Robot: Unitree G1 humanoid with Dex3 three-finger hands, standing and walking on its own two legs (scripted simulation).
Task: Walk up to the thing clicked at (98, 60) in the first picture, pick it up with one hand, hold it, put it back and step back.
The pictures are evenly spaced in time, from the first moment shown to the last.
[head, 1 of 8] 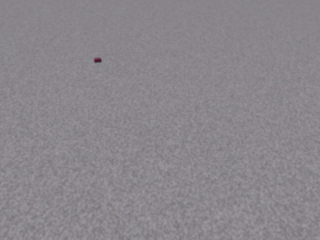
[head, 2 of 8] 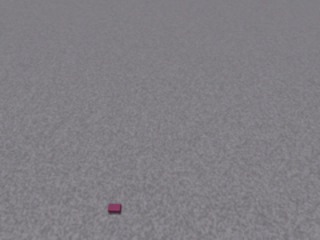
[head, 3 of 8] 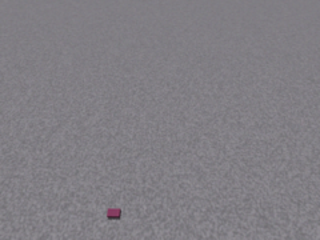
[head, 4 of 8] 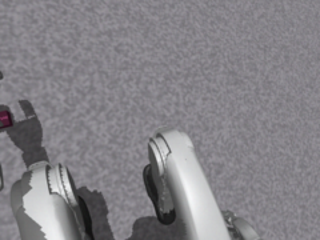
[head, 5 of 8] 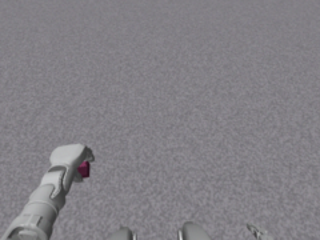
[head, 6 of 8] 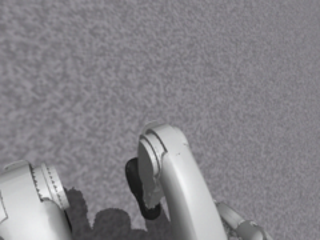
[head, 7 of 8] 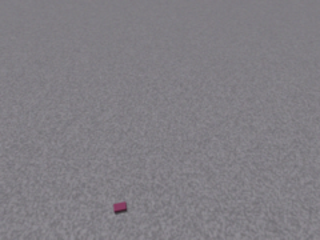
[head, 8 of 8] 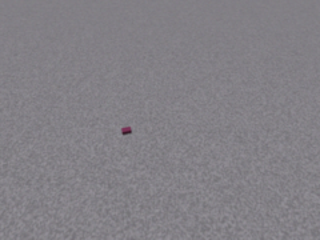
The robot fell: no
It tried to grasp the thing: yes
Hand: left
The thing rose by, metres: 0.69
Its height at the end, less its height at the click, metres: +0.00
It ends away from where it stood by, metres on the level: 0.02
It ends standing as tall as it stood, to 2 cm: yes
